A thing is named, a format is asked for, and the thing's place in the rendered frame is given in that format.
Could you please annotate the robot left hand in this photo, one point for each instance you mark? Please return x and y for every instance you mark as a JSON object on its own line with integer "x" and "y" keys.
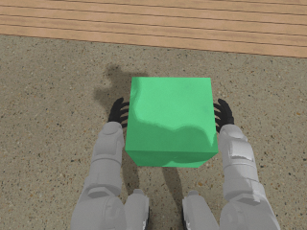
{"x": 115, "y": 112}

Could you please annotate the robot right hand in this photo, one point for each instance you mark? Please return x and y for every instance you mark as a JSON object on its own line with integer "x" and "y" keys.
{"x": 225, "y": 115}

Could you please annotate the robot right upper arm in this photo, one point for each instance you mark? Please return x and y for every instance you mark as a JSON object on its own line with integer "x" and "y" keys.
{"x": 237, "y": 215}

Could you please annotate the robot right forearm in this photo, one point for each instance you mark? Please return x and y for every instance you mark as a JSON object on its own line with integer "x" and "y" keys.
{"x": 241, "y": 181}

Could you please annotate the robot thigh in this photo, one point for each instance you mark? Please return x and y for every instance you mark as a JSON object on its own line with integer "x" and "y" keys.
{"x": 197, "y": 212}
{"x": 136, "y": 211}

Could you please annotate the robot left upper arm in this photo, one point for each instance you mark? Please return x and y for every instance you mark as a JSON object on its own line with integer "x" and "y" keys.
{"x": 100, "y": 213}

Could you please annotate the robot left forearm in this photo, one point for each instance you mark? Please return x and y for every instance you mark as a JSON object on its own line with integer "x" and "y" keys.
{"x": 105, "y": 166}

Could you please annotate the robot left thigh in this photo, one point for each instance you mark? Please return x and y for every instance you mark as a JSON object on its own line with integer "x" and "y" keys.
{"x": 136, "y": 211}

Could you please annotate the robot right thigh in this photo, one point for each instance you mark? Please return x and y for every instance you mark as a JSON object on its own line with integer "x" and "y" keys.
{"x": 197, "y": 212}

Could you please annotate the carton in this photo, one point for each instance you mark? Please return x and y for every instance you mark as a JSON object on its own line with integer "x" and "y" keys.
{"x": 171, "y": 122}

